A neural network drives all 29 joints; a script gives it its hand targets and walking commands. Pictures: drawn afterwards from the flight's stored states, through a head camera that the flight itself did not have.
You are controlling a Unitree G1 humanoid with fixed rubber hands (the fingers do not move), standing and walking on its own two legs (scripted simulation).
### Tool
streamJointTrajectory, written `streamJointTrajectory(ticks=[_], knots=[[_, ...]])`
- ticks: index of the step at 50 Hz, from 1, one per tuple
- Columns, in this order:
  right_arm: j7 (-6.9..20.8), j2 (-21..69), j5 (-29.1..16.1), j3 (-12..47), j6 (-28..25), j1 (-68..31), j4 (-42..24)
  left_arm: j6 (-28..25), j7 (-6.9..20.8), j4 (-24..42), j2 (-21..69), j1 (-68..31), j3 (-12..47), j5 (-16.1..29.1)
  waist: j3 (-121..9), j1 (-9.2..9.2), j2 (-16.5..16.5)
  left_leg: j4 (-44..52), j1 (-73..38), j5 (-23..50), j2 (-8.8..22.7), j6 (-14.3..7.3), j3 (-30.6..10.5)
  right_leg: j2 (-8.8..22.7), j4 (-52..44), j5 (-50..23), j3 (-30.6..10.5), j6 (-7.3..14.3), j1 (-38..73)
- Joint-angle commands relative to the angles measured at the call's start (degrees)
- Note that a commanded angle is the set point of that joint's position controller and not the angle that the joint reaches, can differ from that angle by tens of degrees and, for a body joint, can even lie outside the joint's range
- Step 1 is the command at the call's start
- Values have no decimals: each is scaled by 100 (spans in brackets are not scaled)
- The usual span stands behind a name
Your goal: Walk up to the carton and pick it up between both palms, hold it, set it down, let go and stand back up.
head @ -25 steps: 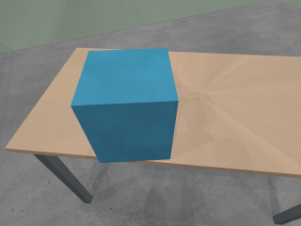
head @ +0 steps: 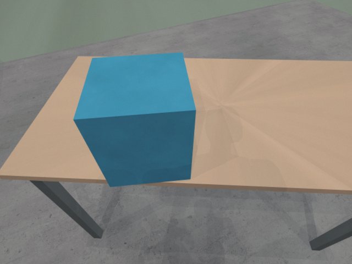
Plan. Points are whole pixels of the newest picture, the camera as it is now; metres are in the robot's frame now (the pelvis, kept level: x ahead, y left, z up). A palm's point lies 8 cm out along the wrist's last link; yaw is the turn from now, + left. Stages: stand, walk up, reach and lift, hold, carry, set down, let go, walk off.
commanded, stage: walk up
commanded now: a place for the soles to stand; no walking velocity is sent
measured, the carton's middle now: (144, 122) +0.42 +0.08 +0.09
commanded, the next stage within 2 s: none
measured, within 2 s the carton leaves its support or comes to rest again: neither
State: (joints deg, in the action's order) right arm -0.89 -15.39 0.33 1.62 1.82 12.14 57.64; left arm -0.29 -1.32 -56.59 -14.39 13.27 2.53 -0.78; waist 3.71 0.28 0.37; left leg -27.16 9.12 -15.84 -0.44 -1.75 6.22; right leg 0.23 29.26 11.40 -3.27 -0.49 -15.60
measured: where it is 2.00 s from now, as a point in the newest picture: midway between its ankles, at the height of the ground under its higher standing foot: outside the picture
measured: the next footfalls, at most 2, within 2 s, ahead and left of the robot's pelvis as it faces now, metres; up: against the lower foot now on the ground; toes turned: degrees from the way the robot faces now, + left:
left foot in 1.02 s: -0.08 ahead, +0.15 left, +0.00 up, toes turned -1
right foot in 1.32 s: +0.02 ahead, -0.09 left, +0.00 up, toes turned +5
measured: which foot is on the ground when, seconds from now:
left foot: down 0.00-0.78, up 0.80-1.00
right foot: down 0.00-1.00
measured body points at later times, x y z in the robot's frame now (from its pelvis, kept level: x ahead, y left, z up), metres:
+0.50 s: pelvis +0.00 +0.00 +0.00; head +0.02 -0.01 +0.45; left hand +0.06 +0.26 -0.14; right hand +0.02 -0.27 -0.16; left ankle -0.01 +0.10 -0.74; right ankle +0.05 -0.12 -0.74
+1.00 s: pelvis -0.07 +0.02 -0.01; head -0.05 +0.02 +0.44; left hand +0.06 +0.27 -0.14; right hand -0.02 -0.25 -0.15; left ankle -0.12 +0.15 -0.72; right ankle +0.05 -0.12 -0.73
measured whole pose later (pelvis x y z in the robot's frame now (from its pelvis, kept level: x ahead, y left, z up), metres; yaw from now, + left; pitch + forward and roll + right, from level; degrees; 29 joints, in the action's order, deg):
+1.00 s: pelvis -0.07 +0.02 -0.01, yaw +0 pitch -1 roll +1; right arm 0.4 -15.3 0.8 -1.5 1.6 16.1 50.5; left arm 2.4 -2.0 -50.1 -14.4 7.6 0.9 -1.5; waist 2.9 -1.2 -1.3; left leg -42.1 14.5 -28.5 -0.3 -0.3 -0.5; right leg 3.1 31.9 8.3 -2.3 -0.3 -25.5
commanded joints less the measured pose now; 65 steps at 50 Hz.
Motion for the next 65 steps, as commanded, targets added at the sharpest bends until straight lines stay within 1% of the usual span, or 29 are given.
streamJointTrajectory(ticks=[1, 7, 16, 25, 26, 28, 32, 35, 37, 38, 39, 40, 41, 42, 44, 46, 48, 49, 50, 51, 52, 53, 54, 55, 56, 59, 61, 63, 65], knots=[[-25, -770, -6, -148, -51, 189, -167, -80, -34, 223, -773, 150, -170, 1, 5, -3, -162, 728, 182, -529, 642, -236, -756, 438, -625, 166, -697, 444, -234], [-23, -800, -5, -147, -59, 264, -111, -93, -41, 215, -764, 231, -158, 2, -1, 5, -152, 781, 184, -716, 687, -252, -741, 373, -618, 317, -762, 430, -356], [-38, -861, 5, -167, -28, 279, -124, -96, -76, 254, -710, 353, -137, -2, -78, 17, -49, 746, 172, -472, 813, -332, -628, 258, -264, -124, -690, 411, -408], [-37, -842, 16, -191, 23, 381, -215, -90, -119, 387, -848, 340, -184, -1, -294, -71, -306, 145, -163, 157, 697, -264, -283, 450, -197, -897, -1110, 532, -627], [-66, -846, -59, -263, 16, 246, -326, -58, -166, 446, -1023, 31, -270, 69, -181, -137, -378, -105, 94, 1134, 755, -280, -439, 554, 111, -1661, -974, 477, -605], [-80, -949, -44, -324, 15, 233, -373, -28, -189, 520, -951, 121, -289, 85, -577, -85, -264, -380, -42, 1859, 828, -351, -369, 528, 487, -2100, -854, 512, -477], [-48, -1005, -28, -431, 116, 91, -601, 60, -218, 665, -777, 100, -331, 53, -788, -90, 112, -311, 485, 1808, 1163, -682, -659, 239, 1319, -1676, -364, 414, -277], [-35, -899, -15, -469, 205, -159, -801, 115, -205, 753, -724, 98, -358, -14, -599, -26, 236, -374, 1083, 1111, 1138, -697, -700, 253, 1343, -1139, -307, 462, -143], [-21, -784, -1, -460, 252, -117, -874, 127, -186, 837, -844, 42, -390, -49, -490, -39, -179, -1031, 1217, 244, 688, -453, -548, 679, 680, -805, -943, 713, -373], [-6, -640, -1, -435, 281, -56, -905, 128, -181, 880, -1045, 47, -436, -68, -391, -23, -727, -1866, 1133, -437, 182, -149, -359, 1259, -263, -411, -1891, 1066, -798], [10, -494, 12, -424, 312, 87, -916, 139, -199, 947, -1266, -79, -484, -82, -304, -23, -1303, -2733, 1091, -1424, -170, 16, -428, 1766, -1104, 189, -2873, 1464, -1082], [7, -532, 40, -441, 314, 171, -908, 140, -228, 976, -1324, -145, -535, -112, -283, 52, -1404, -3511, 1273, -1979, -159, 57, -872, 2019, -1491, 690, -3341, 1690, -1128], [10, -550, 38, -453, 275, 320, -891, 129, -270, 1038, -1291, -384, -555, -105, -252, 3, -1336, -3882, 1405, -2010, -56, 47, -1226, 2109, -1580, 1022, -3179, 1690, -1092], [24, -548, 16, -470, 210, 500, -860, 123, -307, 1149, -1221, -747, -548, -83, -288, -139, -1219, -4019, 1397, -1876, 76, 58, -1325, 2009, -1528, 1118, -2619, 1545, -999], [91, -573, 36, -481, 60, 942, -728, 94, -244, 1236, -1026, -1106, -478, -86, -632, -353, -874, -3521, 834, -1539, 74, 116, -978, 1425, -1355, 1054, -1445, 1130, -896], [141, -454, 60, -443, -38, 1078, -728, 135, -139, 1035, -1000, -829, -446, -96, -767, -317, -696, -1876, 625, -1501, -40, 179, -541, 1047, -1070, 1479, -823, 867, -484], [118, -319, 40, -428, -86, 1618, -645, 258, -57, 799, -1079, -488, -460, -61, -800, -360, -769, -230, 92, -975, -320, 176, -130, 859, -885, 2412, -628, 629, -372], [75, -307, 47, -428, -107, 1776, -621, 341, -17, 691, -1055, -264, -459, -65, -643, -306, -473, 336, -15, -1054, -365, 154, -317, 680, -406, 2686, -466, 483, -497], [36, -415, 71, -435, -133, 1792, -668, 408, 39, 660, -923, -80, -429, -76, -363, -184, 135, 735, 103, -1746, 105, 11, -1392, 414, 401, 2576, -190, 271, -1005], [-10, -713, 61, -467, -172, 1530, -856, 420, 99, 778, -553, -150, -336, -117, 65, -148, 1032, 1503, 422, -2854, 1352, -362, -3330, -16, 1627, 2100, 252, -4, -1876], [-72, -971, 61, -484, -208, 1034, -1076, 383, 86, 750, -537, -272, -375, -181, 517, -150, 686, 1778, 1119, -3138, 1868, -664, -3843, 26, 1848, 1816, -74, -100, -2044], [-107, -1073, 111, -536, -241, 860, -1043, 357, 107, 738, -622, -439, -408, -116, 740, -202, 614, 1992, 1823, -3354, 1930, -895, -4041, 172, 2245, 1477, -191, -93, -1565], [-109, -891, 89, -489, -303, 631, -1023, 305, 145, 688, -598, -482, -411, -87, 871, -15, 460, 1922, 1896, -2549, 1617, -765, -3591, 248, 2371, 1073, -133, -63, -1172], [-95, -769, 67, -432, -350, 563, -1002, 251, 155, 586, -549, -388, -404, -82, 761, 86, 493, 1676, 1386, -1452, 1294, -609, -2888, 221, 2167, 995, 33, -57, -1209], [-73, -694, 76, -410, -387, 628, -994, 216, 150, 494, -518, -246, -397, -96, 598, 109, 584, 1442, 980, -749, 1103, -528, -2459, 207, 1995, 967, 178, -75, -1212], [-40, -415, 108, -372, -481, 1269, -782, 135, 145, 432, -377, -414, -281, -123, 366, -186, 762, 1053, 314, 197, 960, -508, -2260, 117, 974, 1063, 415, -68, -761], [-71, -502, 127, -417, -474, 1610, -669, 109, 109, 521, -328, -537, -237, -123, 207, -314, 904, 876, -76, 858, 1118, -622, -2455, 8, 540, 1181, 532, -32, -585], [-99, -607, 113, -458, -417, 1705, -638, 75, 56, 534, -352, -322, -233, -122, 79, -249, 868, 663, -56, 1255, 1254, -645, -2581, -24, -163, 895, 608, 32, -83], [-97, -586, 80, -451, -395, 1597, -695, 5, 15, 418, -554, 120, -268, -129, -123, -88, 587, 359, 235, 1687, 1122, -435, -2478, 185, -625, 29, 372, 122, 785]])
